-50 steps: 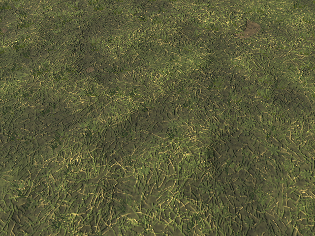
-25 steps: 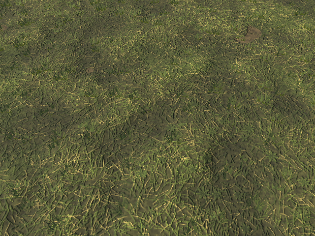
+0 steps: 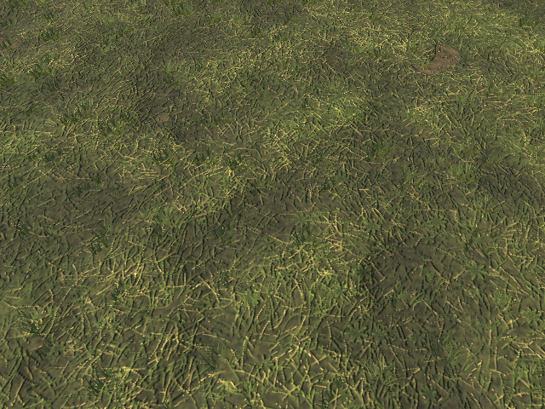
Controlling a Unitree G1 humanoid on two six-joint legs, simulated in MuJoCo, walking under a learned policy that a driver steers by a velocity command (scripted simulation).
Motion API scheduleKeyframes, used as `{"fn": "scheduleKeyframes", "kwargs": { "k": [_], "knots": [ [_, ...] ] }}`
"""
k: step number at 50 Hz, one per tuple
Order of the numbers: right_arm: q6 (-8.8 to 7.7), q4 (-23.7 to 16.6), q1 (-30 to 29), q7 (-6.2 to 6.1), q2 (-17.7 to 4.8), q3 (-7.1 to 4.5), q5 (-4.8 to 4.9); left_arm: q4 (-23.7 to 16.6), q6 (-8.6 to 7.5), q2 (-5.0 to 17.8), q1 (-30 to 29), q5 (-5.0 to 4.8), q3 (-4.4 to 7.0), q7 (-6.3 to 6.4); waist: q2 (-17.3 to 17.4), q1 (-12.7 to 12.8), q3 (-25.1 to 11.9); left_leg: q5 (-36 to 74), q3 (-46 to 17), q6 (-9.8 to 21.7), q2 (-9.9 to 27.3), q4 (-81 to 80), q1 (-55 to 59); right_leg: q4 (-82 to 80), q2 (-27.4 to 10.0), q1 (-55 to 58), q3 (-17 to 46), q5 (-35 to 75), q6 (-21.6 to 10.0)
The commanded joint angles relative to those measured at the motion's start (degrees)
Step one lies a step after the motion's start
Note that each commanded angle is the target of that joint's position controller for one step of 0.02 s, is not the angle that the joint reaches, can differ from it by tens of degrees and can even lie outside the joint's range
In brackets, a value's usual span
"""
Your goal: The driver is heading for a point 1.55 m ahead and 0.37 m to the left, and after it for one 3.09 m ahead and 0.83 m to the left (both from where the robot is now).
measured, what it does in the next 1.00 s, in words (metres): stands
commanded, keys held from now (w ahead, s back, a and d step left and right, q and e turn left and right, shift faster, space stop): no key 0.78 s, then w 0.22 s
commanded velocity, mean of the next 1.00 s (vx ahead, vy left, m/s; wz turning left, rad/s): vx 0.04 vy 0.00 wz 0.00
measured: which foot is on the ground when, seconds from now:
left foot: down 0.00-1.00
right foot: down 0.00-1.00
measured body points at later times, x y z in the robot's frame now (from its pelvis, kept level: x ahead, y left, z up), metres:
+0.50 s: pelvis +0.00 +0.01 +0.00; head +0.01 +0.00 +0.45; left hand +0.00 +0.25 -0.16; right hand +0.00 -0.24 -0.16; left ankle +0.01 +0.15 -0.74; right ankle -0.03 -0.11 -0.74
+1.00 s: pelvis +0.03 +0.03 -0.01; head +0.03 +0.04 +0.44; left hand -0.02 +0.27 -0.16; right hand +0.02 -0.22 -0.16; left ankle +0.01 +0.14 -0.73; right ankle -0.03 -0.11 -0.74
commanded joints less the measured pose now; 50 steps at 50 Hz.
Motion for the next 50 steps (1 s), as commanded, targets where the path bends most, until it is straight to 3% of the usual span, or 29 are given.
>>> {"fn": "scheduleKeyframes", "kwargs": {
  "k": [1,39,40,42,44,46,47,49,50],
  "knots": [
    [-0.33,-0.89,2.22,-0.2,-5.82,-0.8,0.01,-0.86,-0.39,5.82,2.35,-0.03,0.89,0.19,-0.25,0.07,0.65,7.4,1.12,1.01,-0.63,-3.01,1.7,-5.78,-1.81,-4.22,1.22,9.43,-0.7],
    [-0.4,0.12,7.5,-0.24,-2.9,0.13,0.23,2.44,-0.49,3.01,7.75,-0.26,-0.08,0.54,-0.09,0.38,1.97,6.4,1.02,1.93,-1.45,-2.34,0.08,-5.11,-1.49,-5.78,-0.16,7.57,0.03],
    [-0.34,0.68,8.56,-0.27,-2.15,0.3,0.19,3.04,-0.42,2.41,8.86,-0.23,-0.21,0.61,-0.32,0.4,0.57,1.29,1.85,1.99,-2.19,-2.23,0.7,-5.55,-1.0,-5.24,-0.62,1.87,-0.12],
    [-0.27,0.51,8.53,-0.51,-2.62,-0.02,0.78,2.7,-0.14,4.48,8.93,-0.94,0.54,1.01,-2.01,0.68,2.96,-16.13,4.27,3.08,-4.76,1.27,-2.91,-6.03,-0.87,-8.05,0.47,-18.12,-2.26],
    [-1.26,-0.97,6.59,-0.31,-2.2,-0.01,0.79,1.87,-0.7,6.09,9.9,-1.4,1.15,1.05,-4.28,1.65,7.6,-22.02,3.99,4.4,-4.64,4.94,-9.54,-9.23,-5.19,-10.82,6.78,-29.8,-5.44],
    [-3.31,-2.43,4.95,0.71,0.26,0.45,0.98,2.07,-1.9,8.93,12.94,-1.92,2.3,0.66,-10.55,2.87,8.02,-13.46,5.72,4.49,-4.72,14.75,-14.49,-14.78,-13.58,-7.21,18.78,-33.06,-10.06],
    [-4.28,-3.1,4.23,1.33,0.21,0.45,1.2,1.72,-2.27,9.65,12.5,-2.01,2.72,0.56,-11.64,2.79,8.77,-11.69,4.01,5.47,-2.95,18.94,-14.88,-16.91,-17.22,-8.64,23.87,-32.37,-12.3],
    [-5.71,-3.3,6.56,2.25,0.43,0.36,2.06,-0.29,-2.82,8.73,7.39,-2.06,2.5,0.21,-10.88,-0.62,10.02,-13.6,3.17,7.98,-1.48,13.13,-10.48,-15.92,-17.14,-12.03,22.07,-27.56,-11.57],
    [-6.12,-1.6,11.42,2.41,0.34,0.06,2.18,-1.47,-2.75,8.04,3.8,-2.51,2.29,-0.02,-9.33,-3.56,9.51,-10.74,4.16,8.7,-2.39,3.73,-1.13,-12.65,-13.68,-16.0,16.57,-23.63,-9.01]
  ]
}}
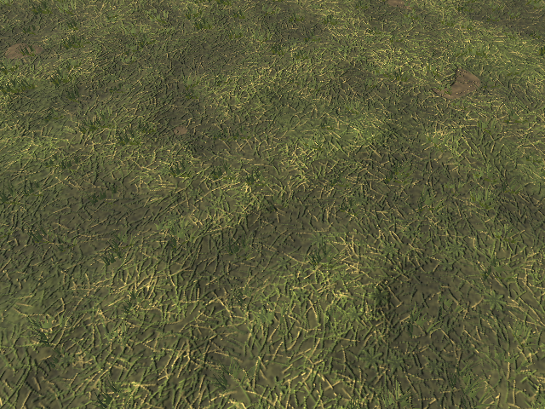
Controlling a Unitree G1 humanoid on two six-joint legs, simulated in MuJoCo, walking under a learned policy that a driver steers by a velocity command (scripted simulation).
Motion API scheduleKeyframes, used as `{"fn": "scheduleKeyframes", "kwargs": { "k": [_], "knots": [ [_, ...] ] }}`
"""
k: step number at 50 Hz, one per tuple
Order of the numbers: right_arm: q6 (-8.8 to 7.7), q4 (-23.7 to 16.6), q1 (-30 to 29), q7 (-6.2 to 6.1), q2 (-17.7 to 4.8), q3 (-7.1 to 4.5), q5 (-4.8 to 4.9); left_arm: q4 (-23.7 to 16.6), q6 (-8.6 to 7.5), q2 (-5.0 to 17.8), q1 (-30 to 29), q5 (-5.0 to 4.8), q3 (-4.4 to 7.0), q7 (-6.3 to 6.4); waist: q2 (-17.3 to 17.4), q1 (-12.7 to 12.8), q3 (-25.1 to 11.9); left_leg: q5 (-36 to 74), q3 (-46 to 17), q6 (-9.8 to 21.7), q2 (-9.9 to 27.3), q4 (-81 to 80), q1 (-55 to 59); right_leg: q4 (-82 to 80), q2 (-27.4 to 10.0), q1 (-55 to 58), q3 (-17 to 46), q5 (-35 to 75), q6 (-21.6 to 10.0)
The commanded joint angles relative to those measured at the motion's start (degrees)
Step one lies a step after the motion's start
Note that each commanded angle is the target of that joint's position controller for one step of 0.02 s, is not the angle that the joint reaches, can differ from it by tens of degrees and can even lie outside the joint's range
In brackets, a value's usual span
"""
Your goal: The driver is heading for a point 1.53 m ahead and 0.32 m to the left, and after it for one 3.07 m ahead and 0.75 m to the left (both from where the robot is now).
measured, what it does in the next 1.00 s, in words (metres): walks ahead: right foot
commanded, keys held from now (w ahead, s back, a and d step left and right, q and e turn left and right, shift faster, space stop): w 0.78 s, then w+q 0.22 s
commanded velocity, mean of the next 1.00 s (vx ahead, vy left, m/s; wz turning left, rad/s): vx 0.45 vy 0.00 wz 0.05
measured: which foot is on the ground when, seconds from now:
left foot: down 0.00-0.48, up 0.50-1.00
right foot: down 0.00-0.04, up 0.06-0.46, down 0.48-1.00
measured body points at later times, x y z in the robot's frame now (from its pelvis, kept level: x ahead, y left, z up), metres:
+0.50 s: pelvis +0.23 -0.02 -0.02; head +0.27 -0.02 +0.43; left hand +0.47 +0.20 -0.11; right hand +0.10 -0.26 -0.15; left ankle +0.00 +0.11 -0.72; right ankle +0.37 -0.11 -0.73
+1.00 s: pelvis +0.52 -0.01 +0.00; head +0.55 +0.00 +0.45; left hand +0.47 +0.26 -0.15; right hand +0.73 -0.22 -0.10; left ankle +0.69 +0.12 -0.71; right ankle +0.37 -0.12 -0.73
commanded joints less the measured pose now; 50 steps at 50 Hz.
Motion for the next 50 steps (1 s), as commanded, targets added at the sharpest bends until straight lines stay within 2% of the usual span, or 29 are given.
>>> {"fn": "scheduleKeyframes", "kwargs": {
  "k": [1,2,3,4,5,6,8,9,11,14,17,20,22,23,24,25,26,27,28,29,30,31,32,35,38,42,47,49,50],
  "knots": [
    [-2.3,0.75,8.95,0.79,-3.24,-1.26,0.02,-4.95,-1.06,8.08,-7.37,-0.62,1.36,-0.32,-3.92,-6.48,11.4,5.37,-0.15,1.44,-0.75,-12.41,11.6,-10.22,-6.66,-18.65,9.86,-10.47,-6.59],
    [-2.32,2.5,17.04,0.64,-7.42,-2.69,-0.4,-5.85,-1.69,5.14,-8.71,0.11,0.55,-0.67,7.9,-8.95,7.08,3.38,-13.93,3.21,8.04,-19.05,20.77,9.19,-0.58,-24.13,0.61,-1.09,-3.11],
    [-2.91,2.72,23.7,1.58,-15.24,-4.28,-0.39,-8.37,-2.95,2.47,-8.54,0.0,-0.01,-0.36,22.22,-9.69,3.57,-3.78,-40.0,11.04,20.8,-29.24,26.12,25.43,4.92,-34.24,-3.16,-6.94,-1.52],
    [-3.71,1.63,18.93,1.7,-11.12,-2.8,-1.42,-8.37,-3.94,4.17,-8.62,-0.87,0.34,-0.54,14.32,-6.44,6.1,-6.8,-45.86,12.93,23.71,-30.77,22.62,36.62,1.56,-37.85,2.65,-7.21,-2.63],
    [-4.11,-0.26,13.54,1.69,-8.12,-2.01,-1.15,-8.26,-4.58,4.41,-8.57,-1.29,0.35,-1.18,8.97,-4.3,9.76,-3.9,-38.45,11.38,22.12,-29.83,20.49,40.76,-1.22,-40.88,3.57,-1.82,-3.95],
    [-4.1,-1.57,10.11,1.98,-7.02,-1.52,-1.0,-7.67,-5.02,4.46,-8.32,-0.84,0.5,-1.56,6.33,-3.28,9.45,0.29,-30.5,9.4,18.71,-30.08,19.59,40.17,-3.19,-40.42,2.72,3.57,-4.6],
    [-3.26,-2.03,9.25,2.16,-4.63,-0.58,-1.19,-8.03,-5.38,7.05,-10.79,0.23,1.89,-2.03,5.59,-2.89,8.99,14.86,-18.67,5.99,13.89,-30.59,19.61,34.04,-5.43,-38.35,0.48,9.98,-4.46],
    [-2.76,-1.66,11.01,1.92,-3.8,-0.27,-1.43,-8.05,-5.15,6.34,-11.16,0.25,2.0,-2.47,6.69,-3.09,7.95,20.72,-15.03,5.36,12.41,-30.41,19.98,32.05,-5.43,-36.97,-0.91,11.31,-3.94],
    [-2.08,-1.56,13.25,1.15,-4.91,-0.26,-1.69,-8.94,-4.45,3.81,-13.82,0.33,1.54,-3.05,6.29,-3.41,7.47,27.44,-11.22,5.82,11.53,-30.54,19.85,27.38,-5.08,-36.76,-2.97,13.42,-2.46],
    [-1.59,-3.12,12.05,0.11,-7.62,-0.56,-1.93,-12.98,-4.26,1.76,-23.74,0.44,0.37,-3.3,5.42,-4.61,9.57,27.4,-8.11,6.33,10.76,-32.79,14.51,13.05,-3.46,-33.24,-4.74,19.11,-0.85],
    [-1.74,-3.07,13.59,-0.23,-9.44,-1.23,-1.24,-15.14,-4.23,3.02,-28.98,0.08,0.11,-3.91,7.02,-5.19,10.66,26.43,-6.75,6.84,11.74,-34.57,12.8,5.19,-1.67,-27.85,-6.12,22.86,-0.99],
    [-1.66,-2.89,13.07,-0.3,-9.73,-1.87,-0.54,-16.77,-4.56,4.95,-30.84,-0.05,0.42,-4.57,6.82,-3.44,10.76,32.7,-5.62,5.8,14.01,-32.27,18.16,0.55,-1.32,-26.32,-4.94,22.7,-3.33],
    [-1.17,-3.46,11.35,-0.24,-11.0,-2.47,-0.96,-16.11,-4.87,7.63,-26.08,0.04,1.71,-4.66,8.48,0.26,5.69,51.88,-4.17,4.43,14.54,-24.55,21.74,0.24,1.32,-18.11,-6.24,20.26,-5.32],
    [-0.64,-3.81,10.27,-0.17,-11.18,-2.59,-1.35,-13.98,-4.81,9.64,-18.47,-0.09,2.93,-4.4,9.34,4.31,0.69,61.42,-2.66,3.41,13.34,-15.51,21.2,0.78,3.35,-8.65,-7.37,19.22,-6.65],
    [-0.34,-4.62,9.14,-0.02,-10.82,-2.31,-1.62,-10.89,-4.48,12.08,-8.42,-0.27,4.32,-3.94,9.03,8.97,-5.17,61.46,-1.3,1.6,10.92,-3.22,15.22,0.66,2.86,5.3,-6.35,19.42,-8.39],
    [-0.53,-6.26,9.75,0.27,-8.15,-1.23,-2.65,-8.96,-3.96,17.0,1.41,0.52,5.48,-3.2,-0.07,10.78,-13.39,38.53,0.3,-0.13,6.29,16.66,0.81,0.32,-10.1,22.71,10.12,13.76,-12.25],
    [-1.95,-5.88,17.77,1.11,1.42,1.04,-1.26,-8.05,-4.08,18.03,3.13,1.65,5.22,-3.99,-15.69,5.14,-22.65,-6.3,-5.96,-2.58,-4.43,35.12,-16.63,-11.42,-22.41,35.55,40.58,-1.18,-21.48],
    [-3.63,-6.63,11.58,1.27,-5.15,-0.44,0.52,-8.28,-4.41,12.42,-1.24,1.15,3.77,-4.15,-9.74,6.17,-15.33,-6.03,-11.21,-0.85,-1.42,41.46,-22.5,-16.75,-19.51,29.5,41.39,-3.74,-18.0],
    [-4.47,-8.85,5.21,1.26,-8.36,-1.38,1.78,-9.26,-4.73,9.79,-7.06,0.88,3.0,-4.07,-6.58,4.58,-6.38,-0.74,-9.08,0.27,1.45,41.41,-25.4,-17.22,-18.05,20.33,31.22,1.8,-15.41],
    [-4.73,-9.4,2.24,0.69,-8.83,-1.59,1.35,-10.38,-5.09,8.52,-12.2,1.12,2.44,-4.26,0.05,2.38,-3.16,4.94,-8.14,0.46,4.69,38.64,-21.92,-18.38,-16.27,10.96,23.59,11.06,-14.06],
    [-4.31,-9.36,1.51,0.24,-8.65,-2.28,0.44,-10.53,-5.35,7.06,-14.44,1.76,2.08,-4.55,1.24,0.38,-1.2,7.85,-7.54,0.37,6.55,35.63,-18.68,-19.52,-13.97,4.19,17.51,16.7,-13.15],
    [-3.46,-9.17,3.38,0.2,-7.41,-2.42,0.13,-9.88,-5.52,5.9,-14.76,2.31,1.69,-4.66,-0.55,-1.62,-1.19,9.47,-7.94,0.41,8.08,33.61,-15.08,-21.09,-12.24,0.58,13.71,17.92,-12.76],
    [-2.72,-9.01,4.31,0.11,-6.18,-2.47,0.09,-9.17,-5.57,5.45,-14.05,2.19,1.57,-4.67,-1.56,-2.35,-0.54,9.66,-7.52,0.27,8.49,31.7,-13.81,-22.56,-11.3,-1.43,11.69,18.38,-13.06],
    [-1.53,-11.16,-0.31,-0.12,-6.37,-2.9,-0.45,-7.44,-5.79,7.79,-11.12,1.95,1.82,-3.66,-1.64,-2.7,3.26,12.92,-6.1,-1.28,9.62,25.31,-17.8,-25.84,-10.74,-4.65,7.57,20.1,-14.1],
    [-1.68,-14.04,-8.57,0.09,-6.85,-3.08,-1.1,-6.67,-5.24,9.36,-7.57,1.93,2.05,-2.35,-0.61,-0.74,5.0,22.06,-5.41,-2.86,9.8,14.51,-24.08,-26.72,-10.4,-1.65,5.74,21.67,-13.54],
    [-2.17,-15.94,-16.43,1.32,-5.39,-2.18,-0.58,-6.03,-4.83,10.77,-4.1,1.56,2.2,-1.6,-1.06,1.96,5.27,32.27,-2.18,-2.61,6.89,0.21,-21.27,-26.93,-8.87,1.44,-0.35,23.13,-10.97],
    [-2.18,-19.56,-23.2,3.38,-5.85,-1.63,0.21,-3.92,-3.69,10.85,0.16,1.41,2.53,-1.39,-0.57,3.77,6.86,27.8,-2.55,-0.01,5.17,-5.55,-25.26,-23.32,-13.2,13.74,-3.5,25.98,-9.68],
    [-2.34,-20.66,-22.8,4.3,-6.81,-1.88,0.16,-4.39,-2.95,11.75,-1.14,1.38,2.92,-1.19,-1.5,2.45,5.8,22.68,-1.07,1.78,3.68,-6.41,-23.18,-19.04,-14.27,16.93,-5.2,35.36,-8.44],
    [-2.31,-20.69,-20.7,4.54,-7.95,-2.38,0.03,-5.01,-2.63,12.62,-2.35,1.46,3.15,-1.05,-2.69,0.91,3.75,20.09,0.71,2.82,1.86,-6.12,-18.77,-15.02,-14.22,17.37,-6.32,45.85,-7.71]
  ]
}}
